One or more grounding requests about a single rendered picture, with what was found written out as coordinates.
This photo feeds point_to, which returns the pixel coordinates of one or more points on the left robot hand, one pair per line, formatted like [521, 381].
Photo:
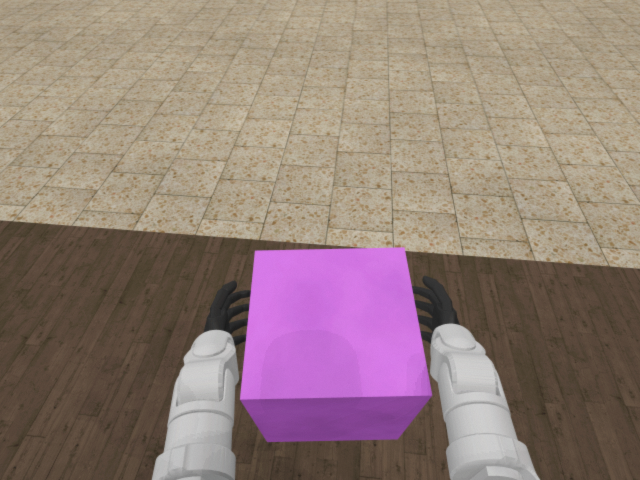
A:
[220, 315]

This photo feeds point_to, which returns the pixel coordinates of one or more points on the right robot hand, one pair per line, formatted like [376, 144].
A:
[441, 309]

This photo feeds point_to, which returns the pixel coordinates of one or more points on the carton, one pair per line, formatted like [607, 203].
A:
[333, 346]

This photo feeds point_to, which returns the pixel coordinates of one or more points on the right robot forearm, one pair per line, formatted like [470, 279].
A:
[482, 440]

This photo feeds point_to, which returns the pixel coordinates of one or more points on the left robot forearm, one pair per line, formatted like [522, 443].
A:
[199, 435]

